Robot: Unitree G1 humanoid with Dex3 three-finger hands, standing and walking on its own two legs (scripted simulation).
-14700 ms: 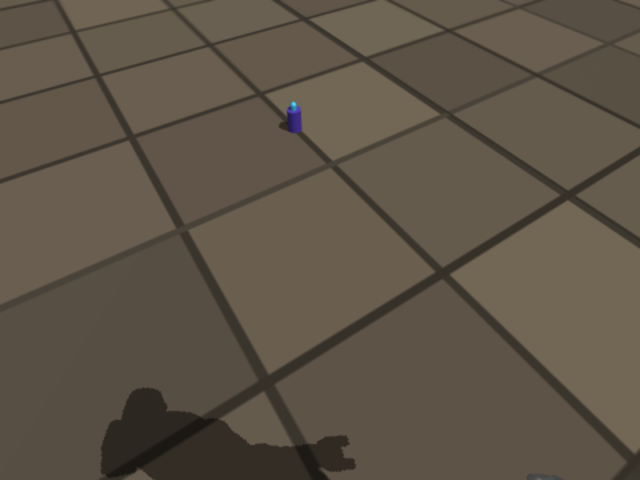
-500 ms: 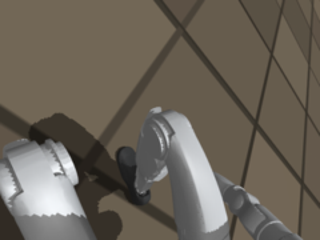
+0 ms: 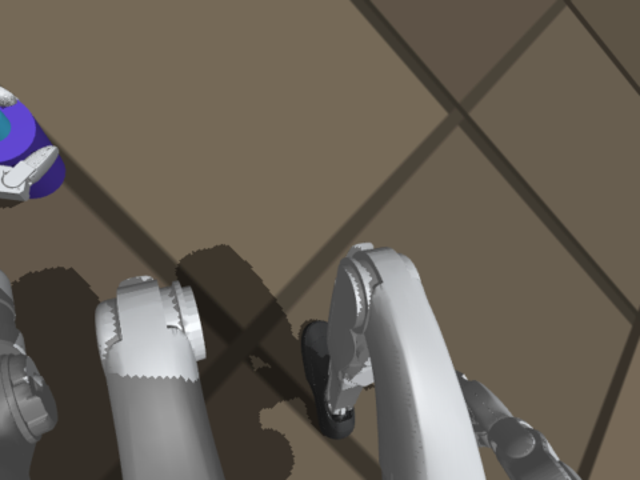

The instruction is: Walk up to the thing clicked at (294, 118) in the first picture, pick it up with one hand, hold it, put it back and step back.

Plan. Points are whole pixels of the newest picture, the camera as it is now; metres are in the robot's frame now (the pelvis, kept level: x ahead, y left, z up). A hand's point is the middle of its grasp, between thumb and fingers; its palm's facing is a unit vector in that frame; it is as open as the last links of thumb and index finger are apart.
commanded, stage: settle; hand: left
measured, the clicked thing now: (6, 144) +0.47 +0.31 -0.09
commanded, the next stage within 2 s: lift in 0.94 s
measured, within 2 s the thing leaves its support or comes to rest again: neither
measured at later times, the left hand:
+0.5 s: hand out of the picture +0.48 +0.29 +0.00, palm faces +0.29 -0.95 -0.05, open 8.3 cm
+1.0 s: hand out of the picture +0.47 +0.29 +0.03, palm faces +0.31 -0.95 -0.04, open 8.3 cm
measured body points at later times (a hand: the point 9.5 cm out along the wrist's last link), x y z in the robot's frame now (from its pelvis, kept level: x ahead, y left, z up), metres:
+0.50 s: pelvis +0.01 -0.01 +0.03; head +0.23 +0.07 +0.41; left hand +0.46 +0.34 +0.00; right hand +0.14 -0.28 -0.08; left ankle +0.08 +0.12 -0.29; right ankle +0.13 -0.14 -0.29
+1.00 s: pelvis +0.01 -0.01 +0.05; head +0.22 +0.07 +0.44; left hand +0.45 +0.34 +0.03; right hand +0.14 -0.27 -0.06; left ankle +0.08 +0.12 -0.29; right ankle +0.13 -0.14 -0.29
